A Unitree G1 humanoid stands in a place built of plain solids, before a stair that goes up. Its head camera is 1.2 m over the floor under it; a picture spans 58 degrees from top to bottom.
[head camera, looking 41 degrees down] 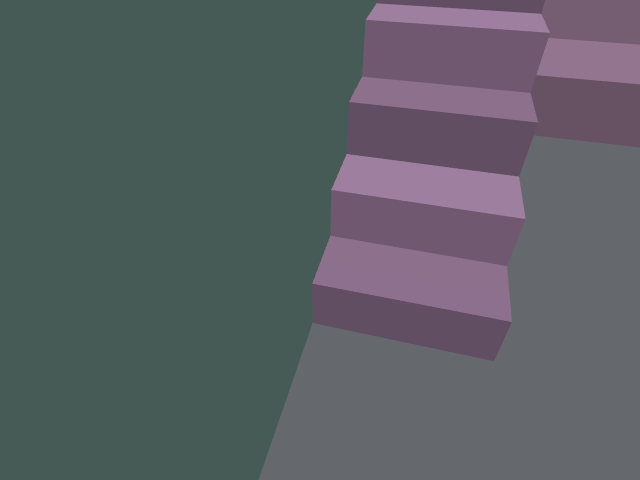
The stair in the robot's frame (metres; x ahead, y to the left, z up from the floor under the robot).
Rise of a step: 0.20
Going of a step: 0.24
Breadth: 0.60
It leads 15 degrees to the right of straight ahead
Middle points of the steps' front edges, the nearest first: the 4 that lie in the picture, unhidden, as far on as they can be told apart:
0.87 -0.27 0.20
1.10 -0.33 0.40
1.33 -0.39 0.59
1.56 -0.45 0.79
